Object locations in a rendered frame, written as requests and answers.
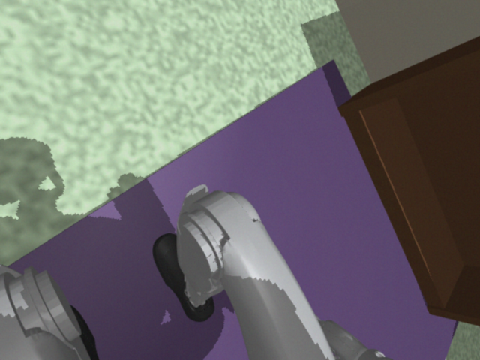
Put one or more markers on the left robot foot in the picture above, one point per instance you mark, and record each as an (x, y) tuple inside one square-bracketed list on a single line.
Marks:
[(86, 336)]

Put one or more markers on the right robot hand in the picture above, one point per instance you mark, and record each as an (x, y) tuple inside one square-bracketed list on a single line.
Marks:
[(342, 343)]

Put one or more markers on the right robot foot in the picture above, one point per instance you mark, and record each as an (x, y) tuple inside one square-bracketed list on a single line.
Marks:
[(166, 260)]

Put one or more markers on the bookshelf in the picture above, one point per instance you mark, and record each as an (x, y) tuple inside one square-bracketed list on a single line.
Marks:
[(418, 133)]

